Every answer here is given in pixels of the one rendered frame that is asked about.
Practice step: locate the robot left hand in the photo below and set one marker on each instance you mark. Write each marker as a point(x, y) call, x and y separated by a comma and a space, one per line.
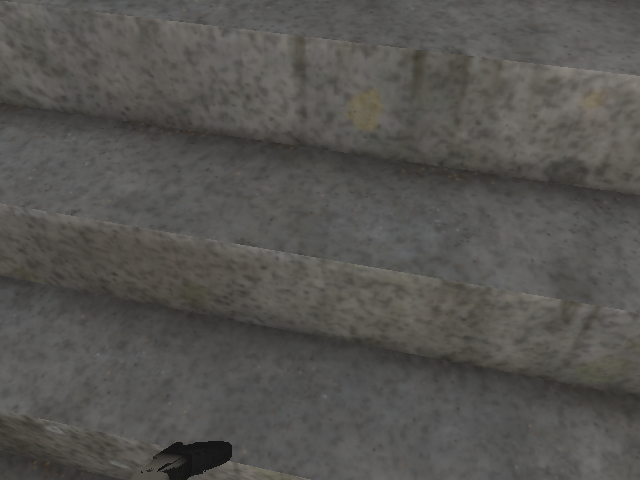
point(179, 462)

